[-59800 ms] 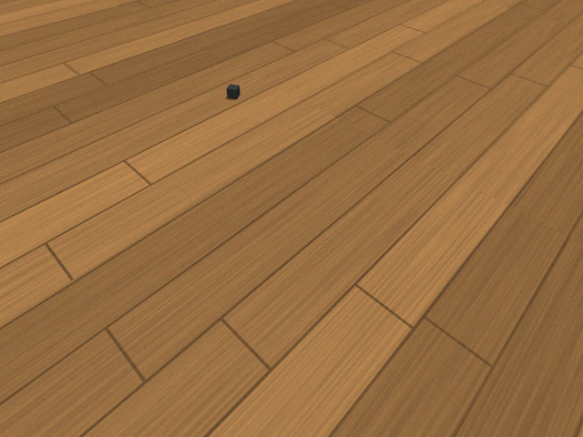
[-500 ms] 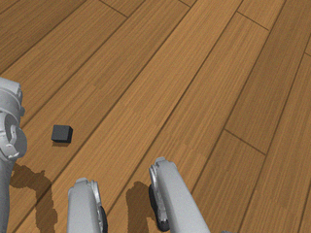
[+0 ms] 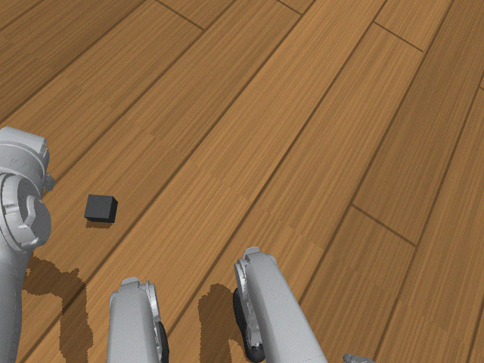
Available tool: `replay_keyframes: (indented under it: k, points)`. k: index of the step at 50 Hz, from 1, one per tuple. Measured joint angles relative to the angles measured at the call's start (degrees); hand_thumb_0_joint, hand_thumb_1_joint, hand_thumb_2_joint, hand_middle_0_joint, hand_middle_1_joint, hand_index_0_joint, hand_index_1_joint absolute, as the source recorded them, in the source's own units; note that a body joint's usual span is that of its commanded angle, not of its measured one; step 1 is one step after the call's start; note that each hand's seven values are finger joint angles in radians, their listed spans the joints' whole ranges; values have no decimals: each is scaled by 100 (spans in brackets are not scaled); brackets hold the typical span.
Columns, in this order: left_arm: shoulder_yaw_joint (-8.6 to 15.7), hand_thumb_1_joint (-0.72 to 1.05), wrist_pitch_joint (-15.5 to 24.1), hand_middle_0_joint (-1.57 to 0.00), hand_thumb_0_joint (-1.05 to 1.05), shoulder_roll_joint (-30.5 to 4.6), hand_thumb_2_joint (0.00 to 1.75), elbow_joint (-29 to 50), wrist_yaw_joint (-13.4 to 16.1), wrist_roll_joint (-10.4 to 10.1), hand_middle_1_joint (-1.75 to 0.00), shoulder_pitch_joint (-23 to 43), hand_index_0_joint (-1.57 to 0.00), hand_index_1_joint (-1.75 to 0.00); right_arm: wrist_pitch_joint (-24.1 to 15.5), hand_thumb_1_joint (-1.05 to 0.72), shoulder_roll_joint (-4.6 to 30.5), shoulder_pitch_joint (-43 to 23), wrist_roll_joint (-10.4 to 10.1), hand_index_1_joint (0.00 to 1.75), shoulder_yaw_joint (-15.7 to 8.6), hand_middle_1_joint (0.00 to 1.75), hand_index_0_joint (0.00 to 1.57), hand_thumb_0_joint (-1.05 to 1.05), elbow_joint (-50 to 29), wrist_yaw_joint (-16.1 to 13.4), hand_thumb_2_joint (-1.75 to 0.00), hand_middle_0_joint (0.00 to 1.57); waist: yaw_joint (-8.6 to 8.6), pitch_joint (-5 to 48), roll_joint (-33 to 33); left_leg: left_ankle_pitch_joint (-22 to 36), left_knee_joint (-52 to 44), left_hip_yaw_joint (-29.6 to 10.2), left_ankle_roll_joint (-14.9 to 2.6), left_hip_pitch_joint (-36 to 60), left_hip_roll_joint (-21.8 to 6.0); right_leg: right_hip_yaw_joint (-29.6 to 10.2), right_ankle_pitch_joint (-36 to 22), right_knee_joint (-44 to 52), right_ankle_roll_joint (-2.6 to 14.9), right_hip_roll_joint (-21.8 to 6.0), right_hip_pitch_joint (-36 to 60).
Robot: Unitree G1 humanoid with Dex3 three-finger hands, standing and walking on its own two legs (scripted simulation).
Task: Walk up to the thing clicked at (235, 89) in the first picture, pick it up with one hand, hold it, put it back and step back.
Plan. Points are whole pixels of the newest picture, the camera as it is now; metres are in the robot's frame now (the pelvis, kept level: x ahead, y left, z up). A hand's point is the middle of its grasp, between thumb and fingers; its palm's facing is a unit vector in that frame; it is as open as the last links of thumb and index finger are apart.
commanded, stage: approach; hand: left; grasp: from above
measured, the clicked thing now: (101, 209) +0.52 +0.25 -0.49
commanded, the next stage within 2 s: rest palm in 1.08 s
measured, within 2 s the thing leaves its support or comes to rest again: neither
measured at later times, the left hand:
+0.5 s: hand (95, 211) +0.46 +0.22 -0.32, palm faces -0.08 -0.44 -0.90, open 13.6 cm
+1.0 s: hand (112, 208) +0.49 +0.20 -0.39, palm faces -0.01 -0.51 -0.86, open 14.0 cm
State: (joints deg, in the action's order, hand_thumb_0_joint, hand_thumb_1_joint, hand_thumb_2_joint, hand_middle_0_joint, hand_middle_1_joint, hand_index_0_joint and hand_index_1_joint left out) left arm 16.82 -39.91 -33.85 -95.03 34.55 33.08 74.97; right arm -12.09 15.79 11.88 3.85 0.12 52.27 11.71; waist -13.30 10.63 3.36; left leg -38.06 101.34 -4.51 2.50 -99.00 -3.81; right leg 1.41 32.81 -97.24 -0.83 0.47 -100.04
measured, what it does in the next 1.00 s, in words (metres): lowers itself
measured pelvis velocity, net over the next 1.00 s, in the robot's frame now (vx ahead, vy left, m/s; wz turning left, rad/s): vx -0.03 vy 0.01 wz -0.06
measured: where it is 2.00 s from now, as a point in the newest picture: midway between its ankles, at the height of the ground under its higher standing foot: (207, 355)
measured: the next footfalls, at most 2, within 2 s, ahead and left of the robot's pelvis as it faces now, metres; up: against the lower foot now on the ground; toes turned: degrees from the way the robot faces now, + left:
none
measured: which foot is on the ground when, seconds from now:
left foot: down 0.00-1.00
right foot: down 0.00-1.00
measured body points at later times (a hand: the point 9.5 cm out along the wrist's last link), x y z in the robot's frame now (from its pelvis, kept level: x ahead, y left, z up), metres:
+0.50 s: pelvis -0.03 +0.00 -0.15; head +0.26 +0.01 +0.20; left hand +0.47 +0.24 -0.27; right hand -0.05 -0.25 -0.27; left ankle +0.05 +0.14 -0.49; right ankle +0.08 -0.13 -0.49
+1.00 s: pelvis -0.03 +0.01 -0.20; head +0.27 +0.02 +0.13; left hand +0.49 +0.22 -0.34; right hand -0.09 -0.28 -0.26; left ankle +0.05 +0.14 -0.49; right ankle +0.08 -0.13 -0.49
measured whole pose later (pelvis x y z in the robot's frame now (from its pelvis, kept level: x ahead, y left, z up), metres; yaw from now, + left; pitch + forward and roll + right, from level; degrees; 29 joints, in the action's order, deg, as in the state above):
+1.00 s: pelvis -0.03 +0.01 -0.20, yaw -3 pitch +29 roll -9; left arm 25.4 -30.3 -47.4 -103.4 53.1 24.0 85.2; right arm -11.9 26.7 4.2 13.9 12.1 49.3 25.5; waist -26.3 -15.3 -2.0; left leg -42.3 140.7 -13.2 3.7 -127.6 1.1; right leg 5.7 35.6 -132.3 -2.2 -0.9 -125.9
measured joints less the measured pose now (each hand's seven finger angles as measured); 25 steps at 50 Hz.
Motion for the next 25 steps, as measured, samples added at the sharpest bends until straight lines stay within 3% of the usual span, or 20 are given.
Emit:
replay_keyframes:
  k: [7, 15, 20, 25]
  points:
    - [-50, -46, 298, -19, 0, 62, 90, -319, 325, 280, -95, -28, -17, -98, -70, -91, 120, -46, 178, 30, 0, 30, 20, 0, -41, 84, -90, 20, -182, -25, -16, -131, 659, -59, -10, -708, 46, 6, 107, -622, -26, -20, -692]
    - [530, -46, 671, -19, 0, 76, 90, -447, 885, -46, -97, 14, -18, -100, -80, -92, 119, -129, 441, 30, -2, 30, 20, 0, -157, 276, -90, 20, -412, -427, -114, -222, 1688, -80, -9, -1792, 135, -68, 171, -1647, -84, -48, -1801]
    - [896, -46, 769, -19, 0, -1, 90, -525, 1262, -48, -97, 157, -18, -100, -64, -92, 76, -235, 635, 30, 75, 30, 20, 0, -130, 440, -90, 20, -544, -799, -161, -257, 2305, -106, 17, -2334, 192, -109, 188, -2270, -106, -54, -2368]
    - [1070, -47, 789, -19, 0, -230, 92, -479, 1621, -146, -97, 484, -18, -100, -80, -92, 64, -514, 931, 30, 209, 30, 20, 0, -30, 656, -90, 20, -697, -1329, -178, -237, 2740, -165, 46, -2603, 260, -103, 171, -2698, -126, -76, -2630]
